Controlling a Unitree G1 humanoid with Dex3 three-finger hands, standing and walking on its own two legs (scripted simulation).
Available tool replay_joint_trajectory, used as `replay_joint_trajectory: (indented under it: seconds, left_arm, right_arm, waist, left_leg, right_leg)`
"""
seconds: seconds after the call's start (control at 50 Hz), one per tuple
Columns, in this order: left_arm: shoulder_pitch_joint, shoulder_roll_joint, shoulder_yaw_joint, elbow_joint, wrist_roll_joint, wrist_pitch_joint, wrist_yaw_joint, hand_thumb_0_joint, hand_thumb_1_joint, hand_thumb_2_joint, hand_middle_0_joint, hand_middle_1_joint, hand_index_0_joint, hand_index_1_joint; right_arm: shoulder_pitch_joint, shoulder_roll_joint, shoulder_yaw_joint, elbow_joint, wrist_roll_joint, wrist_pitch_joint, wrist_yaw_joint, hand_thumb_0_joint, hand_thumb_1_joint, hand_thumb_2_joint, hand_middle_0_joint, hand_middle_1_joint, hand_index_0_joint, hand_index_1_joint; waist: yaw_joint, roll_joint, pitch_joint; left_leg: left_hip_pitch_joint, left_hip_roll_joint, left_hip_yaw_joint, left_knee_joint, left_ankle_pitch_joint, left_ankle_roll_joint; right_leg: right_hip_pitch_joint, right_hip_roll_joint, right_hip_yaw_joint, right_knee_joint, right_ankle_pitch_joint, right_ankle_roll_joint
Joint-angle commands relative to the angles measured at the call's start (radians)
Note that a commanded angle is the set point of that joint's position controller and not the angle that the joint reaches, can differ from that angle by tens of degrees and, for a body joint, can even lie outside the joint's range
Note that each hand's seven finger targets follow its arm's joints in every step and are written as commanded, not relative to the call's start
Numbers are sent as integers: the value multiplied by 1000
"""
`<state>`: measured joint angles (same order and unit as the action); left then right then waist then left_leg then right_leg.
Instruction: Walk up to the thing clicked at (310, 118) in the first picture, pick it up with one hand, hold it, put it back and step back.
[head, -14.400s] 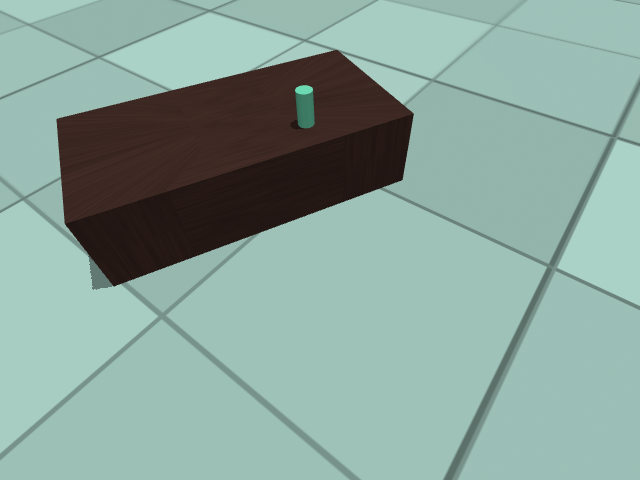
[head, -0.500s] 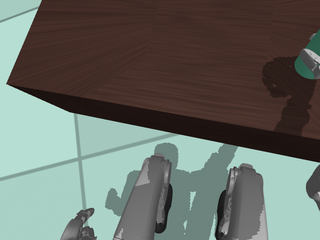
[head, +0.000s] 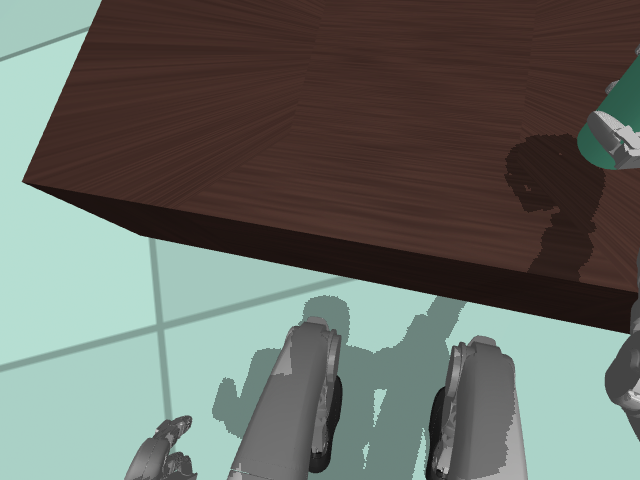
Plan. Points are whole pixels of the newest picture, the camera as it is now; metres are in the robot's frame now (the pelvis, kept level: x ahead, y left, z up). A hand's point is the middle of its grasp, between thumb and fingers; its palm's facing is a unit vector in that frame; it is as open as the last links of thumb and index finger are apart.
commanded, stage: lift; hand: right
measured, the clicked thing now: out of the picture +0.53 -0.25 +0.02
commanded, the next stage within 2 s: hold in 1.88 s
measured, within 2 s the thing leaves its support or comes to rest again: neither
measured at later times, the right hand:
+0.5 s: hand out of the picture +0.49 -0.24 +0.07, palm faces +0.22 +0.98 -0.01, open 9.7 cm
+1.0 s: hand out of the picture +0.42 -0.23 +0.18, palm faces +0.23 +0.97 +0.00, open 9.6 cm
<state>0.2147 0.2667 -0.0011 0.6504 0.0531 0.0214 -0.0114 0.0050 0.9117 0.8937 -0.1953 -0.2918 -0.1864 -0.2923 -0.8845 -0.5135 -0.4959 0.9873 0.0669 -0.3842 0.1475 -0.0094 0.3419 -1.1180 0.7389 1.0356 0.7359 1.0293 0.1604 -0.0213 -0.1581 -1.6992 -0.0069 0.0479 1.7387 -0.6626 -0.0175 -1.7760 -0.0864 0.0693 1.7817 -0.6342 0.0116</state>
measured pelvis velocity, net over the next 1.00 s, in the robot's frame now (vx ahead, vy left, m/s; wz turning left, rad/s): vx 0.02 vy -0.01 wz -0.06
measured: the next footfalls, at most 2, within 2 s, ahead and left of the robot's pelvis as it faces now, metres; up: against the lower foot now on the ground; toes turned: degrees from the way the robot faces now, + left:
none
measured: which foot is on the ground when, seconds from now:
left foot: down 0.00-1.00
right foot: down 0.00-1.00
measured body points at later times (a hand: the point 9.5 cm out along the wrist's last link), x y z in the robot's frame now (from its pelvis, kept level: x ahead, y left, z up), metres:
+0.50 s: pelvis +0.01 +0.00 +0.05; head +0.18 -0.04 +0.46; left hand +0.10 +0.27 -0.07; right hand +0.47 -0.29 +0.07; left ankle +0.06 +0.13 -0.49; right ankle +0.06 -0.13 -0.49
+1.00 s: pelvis +0.02 -0.01 +0.15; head +0.13 -0.04 +0.58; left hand +0.16 +0.25 +0.04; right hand +0.40 -0.28 +0.18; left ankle +0.06 +0.13 -0.49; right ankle +0.06 -0.13 -0.49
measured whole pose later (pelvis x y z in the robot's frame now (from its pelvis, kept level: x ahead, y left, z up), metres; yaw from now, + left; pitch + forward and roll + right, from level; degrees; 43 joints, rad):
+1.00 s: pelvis +0.02 -0.01 +0.15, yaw -4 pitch +19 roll +3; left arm 0.22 0.23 0.03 0.69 0.02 -0.06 0.03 0.01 0.88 0.91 -0.20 -0.29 -0.19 -0.30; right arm -0.40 -0.25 -0.26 0.63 0.13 -0.37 0.04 -0.01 0.35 -1.12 0.75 1.03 0.74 1.02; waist 0.06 -0.01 -0.12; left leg -1.00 0.01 0.04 1.17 -0.51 -0.02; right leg -1.07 -0.07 0.03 1.22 -0.50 0.01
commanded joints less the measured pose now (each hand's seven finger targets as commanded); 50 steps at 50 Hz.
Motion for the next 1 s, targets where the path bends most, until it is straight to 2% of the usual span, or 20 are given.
replay_joint_trajectory:
  seconds: [0.0,0.04,0.2,0.3,0.38,0.42,0.46,0.52,0.58,0.6,0.64,0.66,0.7,0.72,0.74,0.84,0.88,0.92,0.94,0.98]
  left_arm:
    - [174,203,77,-44,0,-11,16,0,910,892,-184,-292,-184,-291]
    - [172,199,78,-39,3,-12,15,0,922,890,-198,-308,-209,-295]
    - [179,203,83,-42,1,-13,16,0,921,891,-195,-305,-205,-294]
    - [167,190,87,-48,-7,-19,18,0,920,891,-193,-304,-203,-293]
    - [153,188,89,-43,-12,-24,23,0,922,891,-193,-304,-203,-292]
    - [149,181,93,-44,-14,-30,24,0,917,893,-195,-305,-205,-295]
    - [137,179,92,-50,-16,-34,28,0,908,894,-194,-301,-201,-293]
    - [122,168,92,-52,-23,-46,33,0,908,893,-195,-302,-202,-295]
    - [114,164,91,-49,-29,-58,43,0,904,896,-193,-299,-197,-293]
    - [103,162,90,-54,-29,-61,43,0,892,901,-193,-298,-195,-296]
    - [103,157,93,-51,-34,-69,45,0,892,902,-194,-298,-195,-296]
    - [100,155,92,-53,-35,-73,47,0,883,909,-194,-296,-192,-298]
    - [97,151,92,-52,-37,-77,51,0,883,909,-193,-296,-191,-298]
    - [101,151,95,-42,-37,-82,52,0,885,910,-194,-296,-191,-298]
    - [96,144,93,-43,-37,-86,53,0,879,912,-194,-296,-190,-300]
    - [86,134,91,-33,-37,-101,57,0,874,914,-193,-294,-187,-301]
    - [79,135,90,-39,-36,-105,57,0,871,916,-192,-294,-185,-301]
    - [74,134,90,-34,-33,-109,56,0,874,916,-190,-293,-183,-301]
    - [74,132,90,-38,-34,-112,55,0,874,915,-190,-293,-183,-300]
    - [64,128,86,-43,-32,-112,53,0,872,913,-188,-292,-182,-299]
  right_arm:
    - [-450,-302,-36,-314,22,-106,-16,0,-339,-1417,1302,1504,1347,1504]
    - [-426,-248,-6,-287,27,-102,-15,0,-270,-1341,1323,1456,1355,1457]
    - [-385,-254,-14,-372,30,-106,-21,0,-272,-1324,1324,1446,1353,1446]
    - [-307,-202,4,-395,40,-92,-30,0,-263,-1320,1315,1441,1346,1441]
    - [-274,-179,23,-453,46,-89,-39,0,-273,-1313,1316,1436,1346,1436]
    - [-204,-119,39,-428,52,-80,-41,0,-253,-1310,1311,1434,1342,1434]
    - [-220,-164,29,-487,49,-86,-52,0,-253,-1326,1329,1454,1362,1454]
    - [-145,-83,66,-484,63,-75,-57,0,-247,-1327,1323,1453,1356,1453]
    - [-86,-82,67,-513,63,-73,-71,0,-252,-1345,1332,1469,1368,1469]
    - [-96,-59,96,-562,67,-75,-72,0,-270,-1346,1340,1470,1373,1470]
    - [-31,-4,124,-570,75,-68,-77,0,-246,-1347,1332,1471,1369,1471]
    - [-9,-17,118,-590,76,-66,-84,0,-228,-1346,1324,1468,1362,1468]
    - [7,-7,136,-638,77,-67,-89,0,-238,-1361,1336,1483,1375,1483]
    - [24,44,169,-608,80,-60,-92,0,-237,-1351,1331,1474,1369,1474]
    - [14,26,153,-649,86,-63,-98,0,-211,-1351,1330,1478,1369,1478]
    - [57,71,194,-645,79,-69,-110,0,-241,-1365,1336,1486,1374,1486]
    - [91,61,186,-651,77,-72,-117,0,-221,-1346,1324,1470,1362,1470]
    - [120,112,218,-600,78,-76,-113,0,-217,-1350,1327,1476,1365,1476]
    - [142,101,200,-624,81,-80,-118,0,-226,-1348,1328,1473,1366,1473]
    - [151,103,215,-640,79,-87,-116,0,-215,-1354,1331,1481,1371,1481]
  waist:
    - [-16,-190,-723]
    - [-7,-193,-694]
    - [-27,-222,-750]
    - [-34,-171,-748]
    - [-47,-199,-710]
    - [-40,-144,-664]
    - [-61,-163,-676]
    - [-57,-135,-618]
    - [-68,-121,-589]
    - [-72,-145,-573]
    - [-69,-111,-573]
    - [-86,-128,-555]
    - [-83,-124,-543]
    - [-65,-103,-514]
    - [-78,-101,-500]
    - [-67,-81,-416]
    - [-91,-81,-408]
    - [-77,-72,-361]
    - [-93,-64,-374]
    - [-103,-88,-373]
  left_leg:
    - [336,-27,5,-224,287,52]
    - [332,-26,7,-227,299,51]
    - [359,-27,17,-249,347,56]
    - [442,-28,10,-300,380,49]
    - [447,-26,10,-339,359,56]
    - [480,-27,13,-363,367,51]
    - [522,-26,5,-391,346,55]
    - [559,-24,7,-437,323,53]
    - [606,-23,4,-484,314,52]
    - [621,-22,4,-498,297,54]
    - [653,-24,8,-526,337,51]
    - [679,-20,5,-539,346,52]
    - [720,-22,4,-568,370,49]
    - [726,-23,2,-589,382,47]
    - [755,-23,-3,-605,386,46]
    - [829,-19,-6,-683,377,41]
    - [856,-19,-5,-701,386,43]
    - [857,-19,-2,-726,367,42]
    - [883,-19,1,-732,378,42]
    - [906,-17,-3,-751,383,42]
  right_leg:
    - [565,29,-7,-208,269,-41]
    - [565,29,-8,-207,280,-41]
    - [702,26,5,-251,386,-32]
    - [717,28,-6,-281,391,-38]
    - [784,28,-4,-341,391,-29]
    - [760,30,-1,-361,377,-33]
    - [777,33,-8,-396,346,-32]
    - [789,37,-9,-448,297,-30]
    - [829,39,-13,-495,277,-28]
    - [837,42,-15,-521,257,-25]
    - [895,41,-10,-542,304,-27]
    - [900,43,-19,-558,317,-25]
    - [945,42,-21,-587,338,-24]
    - [955,40,-23,-597,347,-26]
    - [947,41,-28,-610,342,-27]
    - [1003,46,-34,-687,321,-25]
    - [1032,47,-36,-719,338,-21]
    - [1043,46,-34,-744,317,-20]
    - [1059,47,-32,-759,332,-18]
    - [1096,48,-38,-781,342,-14]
